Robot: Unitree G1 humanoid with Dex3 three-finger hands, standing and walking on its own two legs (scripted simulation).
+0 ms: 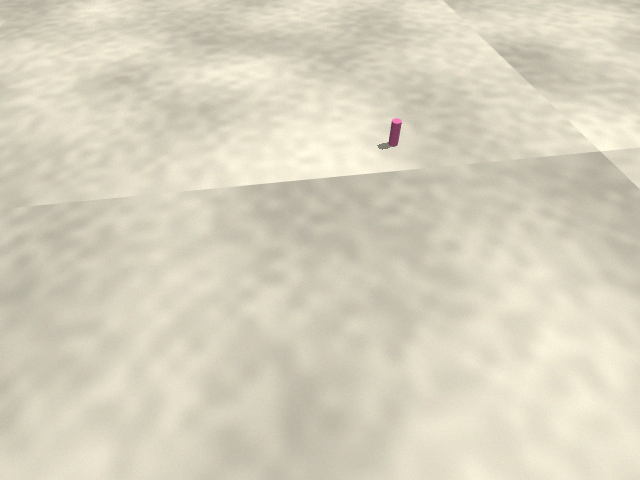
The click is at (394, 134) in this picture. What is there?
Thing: slim round
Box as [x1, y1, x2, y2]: [388, 118, 401, 145]
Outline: 397,118 392,120 388,143 390,145 397,144 401,120
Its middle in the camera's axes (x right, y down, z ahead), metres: +0.43 -0.60 +2.08
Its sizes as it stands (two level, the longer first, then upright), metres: 0.052 0.052 0.141
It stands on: the floor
